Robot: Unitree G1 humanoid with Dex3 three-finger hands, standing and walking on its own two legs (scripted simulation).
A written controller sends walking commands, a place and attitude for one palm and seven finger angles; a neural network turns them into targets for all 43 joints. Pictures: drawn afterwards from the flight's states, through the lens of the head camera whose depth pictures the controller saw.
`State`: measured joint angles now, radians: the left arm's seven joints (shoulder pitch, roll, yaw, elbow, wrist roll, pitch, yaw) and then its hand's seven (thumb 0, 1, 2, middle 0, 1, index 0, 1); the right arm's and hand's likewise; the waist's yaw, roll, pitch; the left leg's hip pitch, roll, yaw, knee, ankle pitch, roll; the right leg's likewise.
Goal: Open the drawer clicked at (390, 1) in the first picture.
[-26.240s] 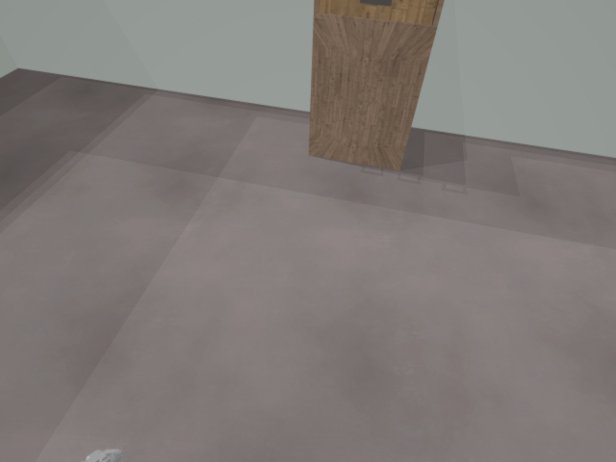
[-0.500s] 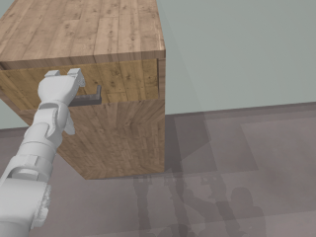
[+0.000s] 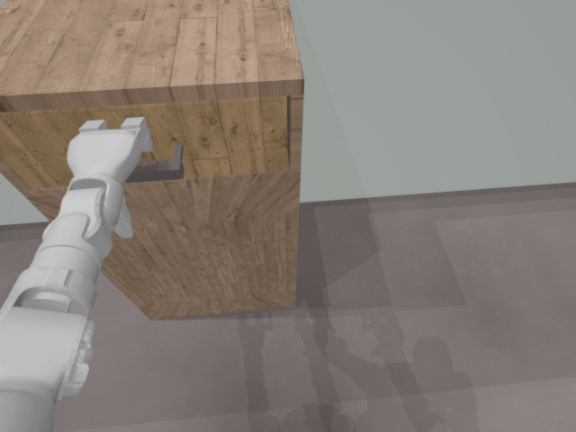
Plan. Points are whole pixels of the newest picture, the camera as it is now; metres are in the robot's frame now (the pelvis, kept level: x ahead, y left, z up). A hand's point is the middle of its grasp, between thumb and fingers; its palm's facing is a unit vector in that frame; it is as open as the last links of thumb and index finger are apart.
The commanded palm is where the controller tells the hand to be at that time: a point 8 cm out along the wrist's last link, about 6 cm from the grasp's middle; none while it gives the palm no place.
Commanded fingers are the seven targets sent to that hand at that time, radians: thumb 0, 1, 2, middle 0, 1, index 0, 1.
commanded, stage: lower the fingers behind the handle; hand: left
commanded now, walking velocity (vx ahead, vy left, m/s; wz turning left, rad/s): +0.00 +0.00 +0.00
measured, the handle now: (144, 161) +0.50 +0.24 +0.06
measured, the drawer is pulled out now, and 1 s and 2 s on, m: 0.00 0.00 0.00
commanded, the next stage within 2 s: lift the fingers back up to retry in 0.50 s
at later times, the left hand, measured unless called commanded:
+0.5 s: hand (121, 185) +0.45 +0.26 +0.06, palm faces +0.00 +0.01 -1.00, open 13.8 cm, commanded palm +0.43 +0.27 +0.09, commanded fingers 0.00 -0.50 0.30 -0.30 -1.20 -0.30 -1.20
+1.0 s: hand (114, 176) +0.46 +0.26 +0.08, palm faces -0.02 -0.01 -1.00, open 13.7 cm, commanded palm +0.43 +0.27 +0.15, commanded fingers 0.00 -0.50 0.30 -0.30 -1.20 -0.30 -1.20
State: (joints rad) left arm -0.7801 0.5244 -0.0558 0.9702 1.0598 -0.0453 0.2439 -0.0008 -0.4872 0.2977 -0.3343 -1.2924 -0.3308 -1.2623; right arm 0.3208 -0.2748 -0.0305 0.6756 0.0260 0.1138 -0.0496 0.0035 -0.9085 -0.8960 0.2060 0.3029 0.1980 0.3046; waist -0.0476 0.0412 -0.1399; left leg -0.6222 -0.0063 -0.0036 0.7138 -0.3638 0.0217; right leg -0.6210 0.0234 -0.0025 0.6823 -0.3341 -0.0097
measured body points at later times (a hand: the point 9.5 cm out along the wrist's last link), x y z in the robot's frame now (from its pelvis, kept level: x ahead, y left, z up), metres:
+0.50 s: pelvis -0.01 +0.00 +0.00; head +0.06 -0.01 +0.44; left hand +0.45 +0.25 +0.12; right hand +0.02 -0.27 -0.13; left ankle -0.02 +0.11 -0.71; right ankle -0.01 -0.12 -0.71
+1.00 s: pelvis +0.01 +0.01 +0.01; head +0.07 +0.00 +0.45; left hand +0.45 +0.26 +0.13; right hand +0.07 -0.26 -0.12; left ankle -0.02 +0.11 -0.71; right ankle -0.01 -0.12 -0.71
